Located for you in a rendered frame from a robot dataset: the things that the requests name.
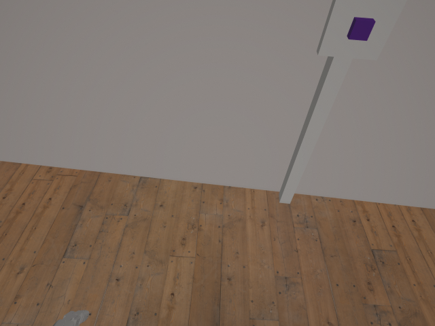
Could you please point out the robot left hand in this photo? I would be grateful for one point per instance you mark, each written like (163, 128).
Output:
(73, 318)

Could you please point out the panel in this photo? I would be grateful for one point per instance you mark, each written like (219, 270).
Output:
(340, 51)

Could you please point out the button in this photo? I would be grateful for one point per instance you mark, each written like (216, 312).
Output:
(361, 28)

